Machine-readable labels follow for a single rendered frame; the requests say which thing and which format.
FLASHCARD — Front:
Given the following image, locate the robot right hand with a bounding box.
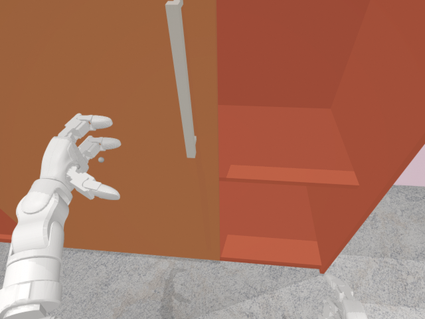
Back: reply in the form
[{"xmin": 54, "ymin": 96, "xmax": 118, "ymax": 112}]
[{"xmin": 318, "ymin": 273, "xmax": 368, "ymax": 319}]

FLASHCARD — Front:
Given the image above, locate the wardrobe door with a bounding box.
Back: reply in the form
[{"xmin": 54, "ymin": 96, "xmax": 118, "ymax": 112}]
[
  {"xmin": 0, "ymin": 209, "xmax": 17, "ymax": 235},
  {"xmin": 0, "ymin": 0, "xmax": 220, "ymax": 261}
]

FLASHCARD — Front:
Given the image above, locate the handle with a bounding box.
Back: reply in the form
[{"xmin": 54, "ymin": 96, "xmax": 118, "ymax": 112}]
[{"xmin": 165, "ymin": 0, "xmax": 197, "ymax": 158}]

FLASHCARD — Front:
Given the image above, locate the robot left forearm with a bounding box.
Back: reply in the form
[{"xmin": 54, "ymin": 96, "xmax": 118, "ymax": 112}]
[{"xmin": 0, "ymin": 178, "xmax": 72, "ymax": 319}]

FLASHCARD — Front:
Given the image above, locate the robot left hand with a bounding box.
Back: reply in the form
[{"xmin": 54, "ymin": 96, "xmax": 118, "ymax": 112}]
[{"xmin": 40, "ymin": 113, "xmax": 121, "ymax": 200}]

